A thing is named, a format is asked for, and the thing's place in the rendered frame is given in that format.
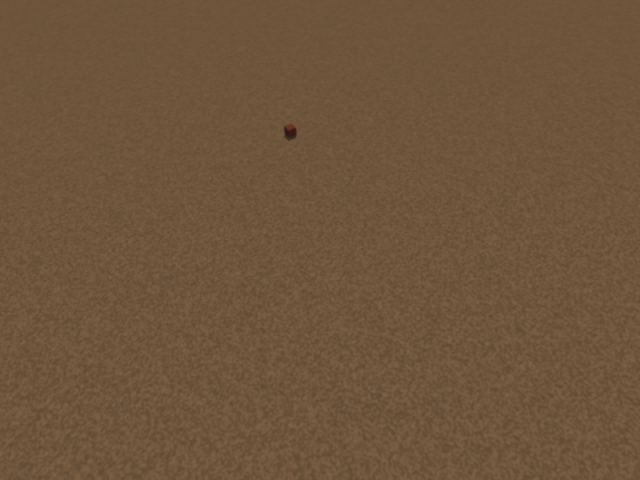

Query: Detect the cube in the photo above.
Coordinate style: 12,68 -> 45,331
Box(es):
284,124 -> 297,138

